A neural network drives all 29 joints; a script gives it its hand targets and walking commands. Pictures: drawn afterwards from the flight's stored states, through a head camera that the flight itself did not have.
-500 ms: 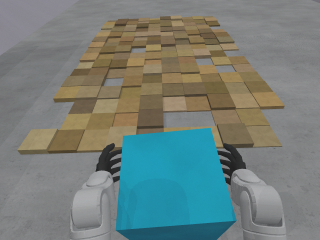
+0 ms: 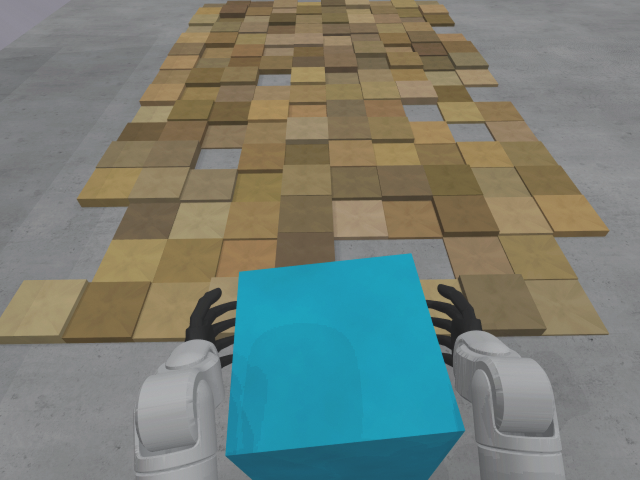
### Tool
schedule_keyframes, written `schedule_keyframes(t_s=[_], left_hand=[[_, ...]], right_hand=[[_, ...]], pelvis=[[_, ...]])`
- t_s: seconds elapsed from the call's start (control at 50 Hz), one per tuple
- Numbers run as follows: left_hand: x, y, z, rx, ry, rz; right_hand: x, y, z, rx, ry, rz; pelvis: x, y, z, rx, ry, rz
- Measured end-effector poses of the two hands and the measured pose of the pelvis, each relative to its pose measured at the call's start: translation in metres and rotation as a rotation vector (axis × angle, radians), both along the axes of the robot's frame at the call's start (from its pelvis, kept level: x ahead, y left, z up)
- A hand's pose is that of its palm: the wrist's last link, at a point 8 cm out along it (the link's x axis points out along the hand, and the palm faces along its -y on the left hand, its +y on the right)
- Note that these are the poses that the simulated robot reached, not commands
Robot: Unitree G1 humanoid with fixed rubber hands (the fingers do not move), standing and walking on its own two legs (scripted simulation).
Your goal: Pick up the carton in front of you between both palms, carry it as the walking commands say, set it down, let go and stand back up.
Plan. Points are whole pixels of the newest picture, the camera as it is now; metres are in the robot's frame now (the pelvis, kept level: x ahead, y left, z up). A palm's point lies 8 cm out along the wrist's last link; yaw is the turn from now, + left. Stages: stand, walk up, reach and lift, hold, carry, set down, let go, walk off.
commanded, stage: carry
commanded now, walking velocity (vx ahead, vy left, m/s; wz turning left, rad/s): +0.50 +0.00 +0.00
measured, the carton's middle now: (338, 382) +0.27 +0.00 -0.01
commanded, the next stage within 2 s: none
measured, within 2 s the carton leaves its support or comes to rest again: neither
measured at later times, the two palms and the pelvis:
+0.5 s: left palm (241, 134) +0.64 +0.14 +0.13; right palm (414, 129) +0.66 -0.16 +0.11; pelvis +0.33 -0.03 +0.00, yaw +3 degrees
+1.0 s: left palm (248, 39) +1.04 +0.17 +0.13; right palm (374, 37) +1.03 -0.13 +0.14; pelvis +0.64 +0.02 +0.01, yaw +1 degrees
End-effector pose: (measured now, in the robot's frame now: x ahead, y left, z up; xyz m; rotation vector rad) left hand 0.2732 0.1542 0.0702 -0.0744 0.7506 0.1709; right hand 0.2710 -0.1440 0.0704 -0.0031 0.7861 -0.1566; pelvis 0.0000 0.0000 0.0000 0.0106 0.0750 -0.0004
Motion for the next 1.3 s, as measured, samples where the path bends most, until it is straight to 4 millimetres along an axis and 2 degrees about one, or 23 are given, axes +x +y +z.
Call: schedule_keyframes(t_s=[0.06, 0.12, 0.24, 0.34, 0.4, 0.44, 0.52, 0.62, 0.68, 0.74, 0.82, 0.9, 0.98, 1.04, 1.1, 1.16, 1.24, 1.3], left_hand=[[0.034, 0.001, -0.001, 0.002, 0.044, -0.030], [0.070, 0.001, 0.006, 0.003, 0.038, -0.050], [0.145, 0.003, 0.024, 0.014, -0.037, -0.036], [0.223, -0.002, 0.038, 0.023, -0.121, 0.009], [0.281, -0.009, 0.044, 0.034, -0.184, 0.034], [0.319, -0.013, 0.048, 0.061, -0.194, 0.042], [0.382, -0.013, 0.059, 0.089, -0.139, 0.053], [0.464, -0.010, 0.093, 0.094, -0.156, 0.057], [0.517, -0.009, 0.111, 0.092, -0.164, 0.045], [0.569, -0.007, 0.120, 0.088, -0.149, 0.029], [0.636, 0.000, 0.116, 0.079, -0.119, 0.009], [0.704, 0.011, 0.093, 0.049, -0.084, -0.013], [0.756, 0.012, 0.068, 0.030, -0.003, -0.038], [0.789, 0.009, 0.062, 0.007, 0.008, -0.039], [0.825, 0.006, 0.066, -0.008, -0.038, -0.033], [0.862, 0.005, 0.077, -0.013, -0.104, -0.017], [0.921, 0.004, 0.100, 0.011, -0.200, 0.009], [0.967, 0.006, 0.114, 0.058, -0.224, 0.025]], right_hand=[[0.025, 0.001, 0.000, -0.007, 0.045, -0.022], [0.057, 0.002, 0.008, -0.013, 0.040, -0.035], [0.140, 0.003, 0.027, -0.010, -0.036, -0.017], [0.229, -0.002, 0.035, 0.016, -0.121, 0.012], [0.292, -0.009, 0.035, 0.039, -0.185, 0.029], [0.336, -0.012, 0.035, 0.033, -0.195, 0.062], [0.409, -0.012, 0.048, 0.023, -0.144, 0.110], [0.495, -0.008, 0.082, 0.022, -0.162, 0.116], [0.544, -0.008, 0.100, 0.019, -0.169, 0.105], [0.591, -0.006, 0.110, 0.017, -0.155, 0.087], [0.652, 0.001, 0.110, 0.011, -0.125, 0.059], [0.712, 0.011, 0.096, -0.017, -0.089, 0.032], [0.752, 0.013, 0.071, -0.021, -0.010, -0.008], [0.779, 0.009, 0.062, 0.000, -0.002, -0.045], [0.812, 0.006, 0.066, 0.022, -0.050, -0.072], [0.854, 0.005, 0.078, 0.037, -0.117, -0.075], [0.922, 0.004, 0.099, 0.044, -0.214, -0.040], [0.978, 0.006, 0.107, 0.041, -0.239, 0.010]], pelvis=[[0.033, 0.007, 0.013, -0.018, 0.010, -0.006], [0.068, 0.011, 0.023, -0.035, 0.015, 0.002], [0.151, 0.007, 0.026, -0.043, 0.011, 0.018], [0.228, -0.005, 0.012, -0.022, -0.005, 0.030], [0.277, -0.016, -0.007, -0.012, -0.025, 0.049], [0.302, -0.022, -0.012, -0.025, -0.029, 0.051], [0.339, -0.031, -0.001, -0.012, -0.019, 0.056], [0.389, -0.034, 0.013, 0.001, 0.004, 0.048], [0.425, -0.031, 0.017, 0.004, 0.020, 0.041], [0.466, -0.024, 0.017, 0.003, 0.029, 0.032], [0.527, -0.011, 0.010, -0.004, 0.029, 0.024], [0.591, 0.005, -0.001, 0.020, 0.016, 0.015], [0.634, 0.017, 0.010, -0.001, 0.022, 0.018], [0.666, 0.022, 0.023, -0.015, 0.030, 0.021], [0.702, 0.022, 0.031, -0.022, 0.041, 0.026], [0.745, 0.019, 0.035, -0.019, 0.047, 0.033], [0.812, 0.009, 0.028, -0.016, 0.041, 0.036], [0.860, 0.002, 0.021, -0.042, 0.026, 0.038]])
